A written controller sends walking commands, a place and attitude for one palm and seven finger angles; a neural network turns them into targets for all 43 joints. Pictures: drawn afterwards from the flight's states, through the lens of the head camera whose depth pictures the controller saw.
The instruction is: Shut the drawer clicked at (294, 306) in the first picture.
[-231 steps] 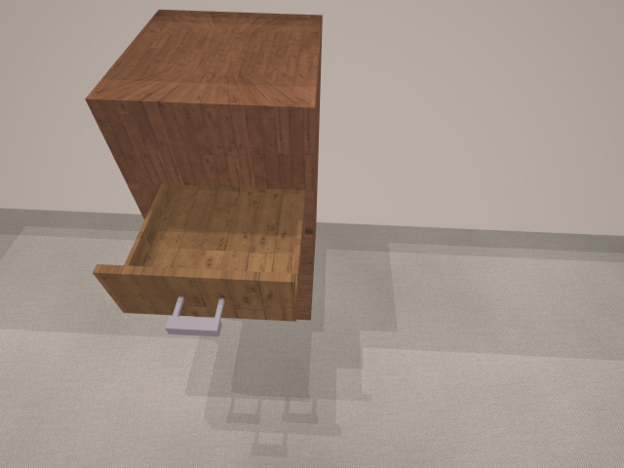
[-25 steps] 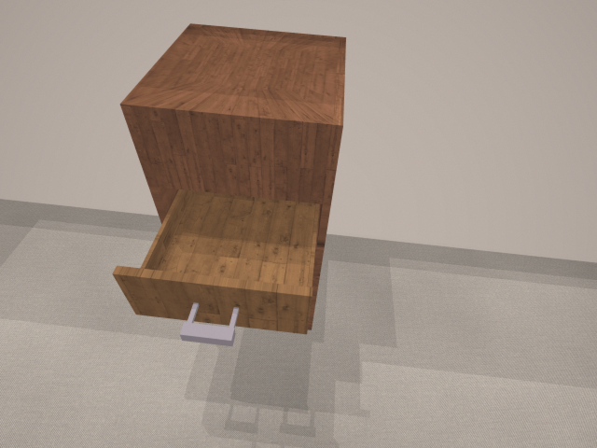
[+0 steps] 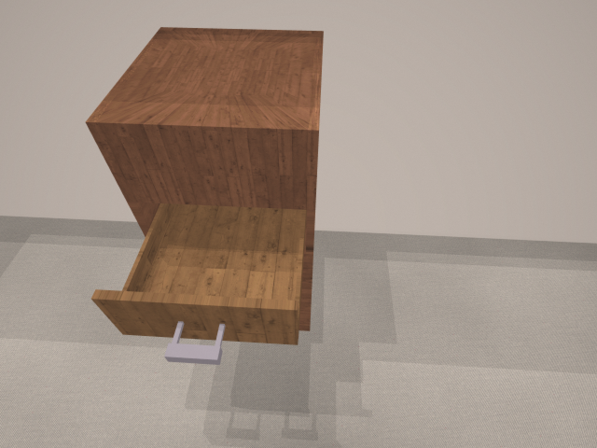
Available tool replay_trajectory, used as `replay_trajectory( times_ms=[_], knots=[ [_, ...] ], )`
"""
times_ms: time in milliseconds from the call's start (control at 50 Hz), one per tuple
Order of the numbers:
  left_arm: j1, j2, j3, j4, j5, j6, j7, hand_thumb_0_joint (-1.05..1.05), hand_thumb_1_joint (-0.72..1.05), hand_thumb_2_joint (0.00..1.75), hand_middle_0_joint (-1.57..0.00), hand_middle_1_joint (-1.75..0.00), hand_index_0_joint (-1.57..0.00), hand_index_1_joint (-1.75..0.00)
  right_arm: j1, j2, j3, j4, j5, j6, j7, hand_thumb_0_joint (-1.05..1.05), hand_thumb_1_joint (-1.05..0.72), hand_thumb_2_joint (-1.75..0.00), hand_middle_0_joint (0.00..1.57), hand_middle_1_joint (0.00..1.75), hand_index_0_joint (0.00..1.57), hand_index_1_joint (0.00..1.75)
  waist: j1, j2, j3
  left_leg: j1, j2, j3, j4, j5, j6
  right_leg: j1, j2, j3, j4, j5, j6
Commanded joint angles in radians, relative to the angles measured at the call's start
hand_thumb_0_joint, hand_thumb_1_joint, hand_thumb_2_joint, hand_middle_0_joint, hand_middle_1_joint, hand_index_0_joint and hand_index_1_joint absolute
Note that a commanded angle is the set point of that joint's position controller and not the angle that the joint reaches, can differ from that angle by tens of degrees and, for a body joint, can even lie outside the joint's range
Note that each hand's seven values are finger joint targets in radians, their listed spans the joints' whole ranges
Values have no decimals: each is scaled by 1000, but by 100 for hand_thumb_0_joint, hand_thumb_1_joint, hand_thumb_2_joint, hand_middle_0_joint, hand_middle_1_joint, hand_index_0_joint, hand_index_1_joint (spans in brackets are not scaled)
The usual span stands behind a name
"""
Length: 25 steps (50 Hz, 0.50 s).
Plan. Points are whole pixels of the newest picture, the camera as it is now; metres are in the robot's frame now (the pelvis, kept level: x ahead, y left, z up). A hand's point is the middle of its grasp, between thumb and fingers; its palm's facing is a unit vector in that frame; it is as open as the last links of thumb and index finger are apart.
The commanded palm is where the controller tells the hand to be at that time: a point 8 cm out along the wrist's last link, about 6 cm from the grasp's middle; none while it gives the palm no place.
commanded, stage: come to a stop and stand still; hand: left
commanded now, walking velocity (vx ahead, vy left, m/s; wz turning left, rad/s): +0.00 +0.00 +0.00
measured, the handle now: (197, 341) +0.34 +0.22 -0.21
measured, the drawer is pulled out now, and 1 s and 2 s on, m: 0.25 0.25 0.25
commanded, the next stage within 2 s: look again from close up in 0.42 s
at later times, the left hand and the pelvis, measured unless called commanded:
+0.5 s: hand out of the picture -0.04 +0.12 -0.17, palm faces +0.04 -0.99 -0.15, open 7.4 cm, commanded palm none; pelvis -0.01 -0.03 +0.01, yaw +1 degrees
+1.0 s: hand out of the picture -0.03 +0.15 -0.17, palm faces +0.04 -0.97 -0.22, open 7.3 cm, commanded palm none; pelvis -0.02 -0.02 +0.00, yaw +1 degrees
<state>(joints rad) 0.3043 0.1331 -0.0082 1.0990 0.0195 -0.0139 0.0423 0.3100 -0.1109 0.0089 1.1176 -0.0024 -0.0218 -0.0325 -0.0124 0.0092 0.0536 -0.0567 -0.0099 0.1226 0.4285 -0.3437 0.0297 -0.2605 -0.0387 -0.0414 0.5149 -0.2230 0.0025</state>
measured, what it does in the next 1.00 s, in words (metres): stands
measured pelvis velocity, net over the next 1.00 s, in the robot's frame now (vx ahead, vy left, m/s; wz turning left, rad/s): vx -0.02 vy -0.02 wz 0.02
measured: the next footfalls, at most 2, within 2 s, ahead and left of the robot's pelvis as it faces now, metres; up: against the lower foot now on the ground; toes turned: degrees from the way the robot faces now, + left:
none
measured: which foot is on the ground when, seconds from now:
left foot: down 0.00-1.00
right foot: down 0.00-1.00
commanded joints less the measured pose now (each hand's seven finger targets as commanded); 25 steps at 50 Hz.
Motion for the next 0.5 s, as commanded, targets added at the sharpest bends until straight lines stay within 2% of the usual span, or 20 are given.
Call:
replay_trajectory(
  times_ms=[0, 80, 140, 220, 300, 420, 480],
  knots=[
    [73, 75, 13, -26, -9, -17, 2, 0, 90, 90, -20, -30, -20, -30, 110, -81, -9, 0, -4, -13, -6, 0, -90, -90, 20, 30, 20, 30, 9, 3, -50, -46, 125, -94, -93, 411, 8, 121, -73, 80, -53, 377, -52],
    [74, 71, 9, -14, -6, -12, 1, 0, 90, 90, -20, -30, -20, -30, 110, -70, -3, 5, -4, -7, -4, 0, -90, -90, 20, 30, 20, 30, 13, 5, 40, -103, 122, -96, -126, 261, 7, 94, -67, 81, -106, 258, -50],
    [78, 75, 7, -8, -6, -11, -1, 0, 90, 90, -20, -30, -20, -30, 120, -66, 0, 8, -4, -2, -1, 0, -90, -90, 20, 30, 20, 30, 12, 0, 69, -124, 114, -93, -141, 155, 3, 83, -69, 89, -141, 192, -54],
    [86, 79, 6, -6, -6, -13, -2, 0, 90, 90, -20, -30, -20, -30, 128, -63, 2, 10, -4, 2, 2, 0, -90, -90, 20, 30, 20, 30, 11, -8, 83, -132, 106, -93, -144, 97, 1, 65, -68, 100, -178, 104, -55],
    [94, 73, 6, -6, -7, -14, -2, 0, 90, 90, -20, -30, -20, -30, 145, -65, 4, 11, -5, 0, 3, 0, -90, -90, 20, 30, 20, 30, 11, -2, 70, -129, 110, -97, -148, 98, 1, 62, -61, 100, -182, 79, -55],
    [110, 68, 7, -4, -6, -17, -1, 0, 90, 90, -20, -30, -20, -30, 164, -57, 6, 12, -4, -1, 4, 0, -90, -90, 20, 30, 20, 30, 11, -38, 68, -143, 103, -96, -143, 83, 0, 64, -65, 103, -199, 38, -54],
    [114, 63, 6, -4, -7, -17, 0, 0, 90, 90, -20, -30, -20, -30, 173, -54, 7, 15, -5, -1, 3, 0, -90, -90, 20, 30, 20, 30, 11, -4, 70, -142, 109, -97, -147, 90, -2, 56, -60, 99, -194, 49, -56]
  ],
)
